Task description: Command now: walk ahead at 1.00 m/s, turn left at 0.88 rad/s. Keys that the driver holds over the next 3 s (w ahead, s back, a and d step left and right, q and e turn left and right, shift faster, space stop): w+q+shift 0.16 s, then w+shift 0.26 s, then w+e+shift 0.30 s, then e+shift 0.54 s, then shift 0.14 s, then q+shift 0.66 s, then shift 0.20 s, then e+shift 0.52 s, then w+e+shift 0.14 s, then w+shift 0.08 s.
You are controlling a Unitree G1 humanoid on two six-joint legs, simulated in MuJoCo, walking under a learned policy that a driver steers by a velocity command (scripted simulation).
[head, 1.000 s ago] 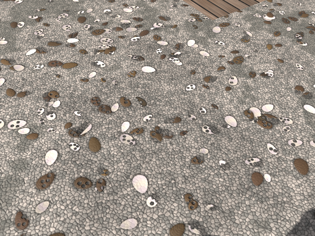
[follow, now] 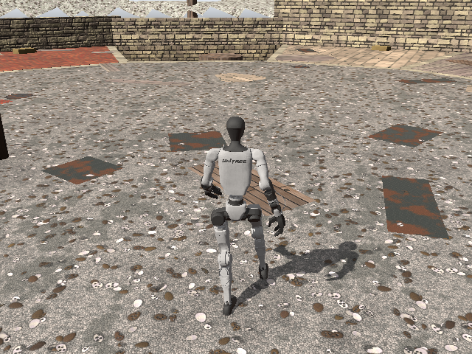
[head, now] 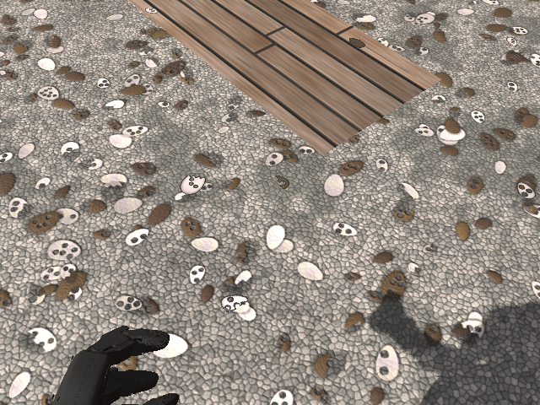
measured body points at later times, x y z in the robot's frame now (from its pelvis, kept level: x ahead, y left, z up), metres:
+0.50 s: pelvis +0.47 +0.02 -0.02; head +0.50 +0.03 +0.43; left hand +0.27 +0.24 -0.13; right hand +0.82 -0.07 -0.04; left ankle +0.61 +0.17 -0.71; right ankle +0.31 -0.17 -0.74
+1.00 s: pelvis +0.90 +0.11 -0.04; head +0.94 +0.11 +0.40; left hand +1.06 +0.38 -0.15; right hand +0.95 -0.16 -0.17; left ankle +0.68 +0.21 -0.62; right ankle +1.05 +0.10 -0.74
